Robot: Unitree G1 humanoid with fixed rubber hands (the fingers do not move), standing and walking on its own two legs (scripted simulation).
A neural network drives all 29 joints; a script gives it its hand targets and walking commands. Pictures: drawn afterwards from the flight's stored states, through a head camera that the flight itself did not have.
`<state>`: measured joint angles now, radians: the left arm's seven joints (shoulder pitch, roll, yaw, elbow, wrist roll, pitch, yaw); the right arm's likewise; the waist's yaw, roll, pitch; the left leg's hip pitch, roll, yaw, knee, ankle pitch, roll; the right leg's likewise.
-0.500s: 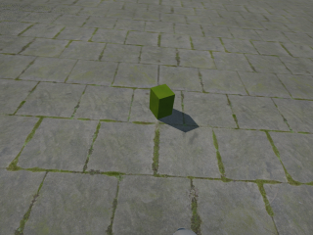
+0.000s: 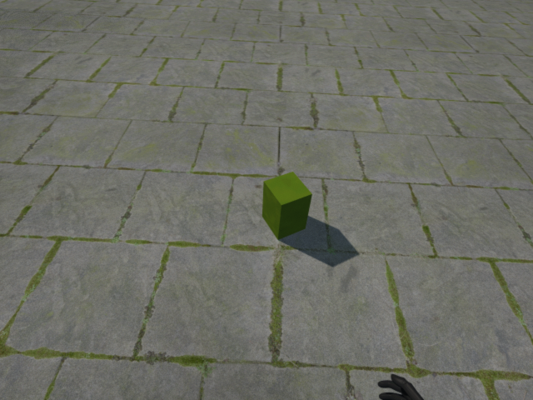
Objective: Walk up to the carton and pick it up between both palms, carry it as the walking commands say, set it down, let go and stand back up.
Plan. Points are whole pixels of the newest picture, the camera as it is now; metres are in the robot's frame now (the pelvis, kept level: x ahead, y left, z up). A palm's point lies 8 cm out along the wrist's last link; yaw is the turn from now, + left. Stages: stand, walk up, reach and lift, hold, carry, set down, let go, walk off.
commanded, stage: walk up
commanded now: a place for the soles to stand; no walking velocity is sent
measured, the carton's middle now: (285, 206) +1.08 -0.07 -0.64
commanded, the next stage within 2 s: none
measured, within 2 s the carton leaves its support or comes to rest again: neither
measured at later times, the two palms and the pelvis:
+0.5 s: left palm (178, 279) +0.37 +0.19 -0.10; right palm (439, 383) +0.21 -0.29 -0.13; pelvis +0.24 -0.04 -0.01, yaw -2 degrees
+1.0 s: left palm (183, 218) +0.53 +0.21 -0.11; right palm (405, 257) +0.44 -0.28 -0.10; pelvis +0.44 -0.04 +0.01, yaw -3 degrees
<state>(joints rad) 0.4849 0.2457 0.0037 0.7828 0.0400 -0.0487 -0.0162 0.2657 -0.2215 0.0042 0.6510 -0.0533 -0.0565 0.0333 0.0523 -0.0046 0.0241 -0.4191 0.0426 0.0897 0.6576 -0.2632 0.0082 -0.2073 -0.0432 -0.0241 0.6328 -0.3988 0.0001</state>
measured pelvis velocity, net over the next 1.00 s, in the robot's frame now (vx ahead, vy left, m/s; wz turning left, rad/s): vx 0.44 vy -0.04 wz -0.06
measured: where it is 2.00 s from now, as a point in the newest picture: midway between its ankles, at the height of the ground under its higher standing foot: (288, 330)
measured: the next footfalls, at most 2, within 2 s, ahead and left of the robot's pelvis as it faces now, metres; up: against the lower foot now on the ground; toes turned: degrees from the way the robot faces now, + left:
left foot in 0.02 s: +0.14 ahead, +0.12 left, +0.00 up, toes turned +5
right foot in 0.40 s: +0.35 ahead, -0.14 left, +0.00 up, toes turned -8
